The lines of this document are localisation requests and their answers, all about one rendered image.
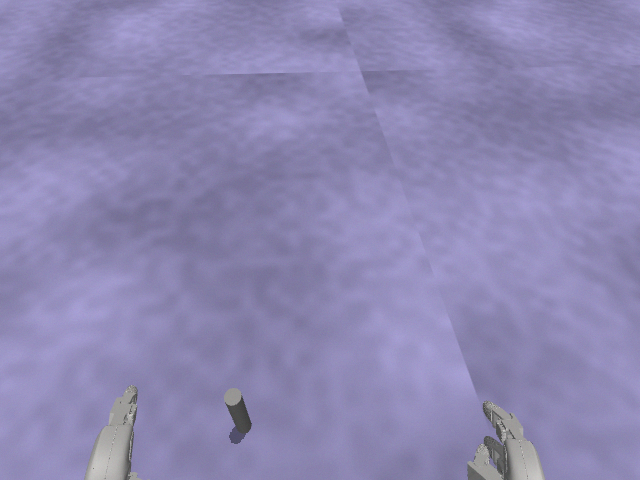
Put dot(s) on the can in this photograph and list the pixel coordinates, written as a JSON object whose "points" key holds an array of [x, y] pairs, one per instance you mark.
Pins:
{"points": [[236, 406]]}

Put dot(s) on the left robot hand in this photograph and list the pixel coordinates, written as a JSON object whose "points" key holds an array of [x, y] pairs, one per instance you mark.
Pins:
{"points": [[112, 451]]}

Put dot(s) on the right robot hand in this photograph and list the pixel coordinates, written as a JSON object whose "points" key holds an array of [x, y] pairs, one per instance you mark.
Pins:
{"points": [[517, 459]]}

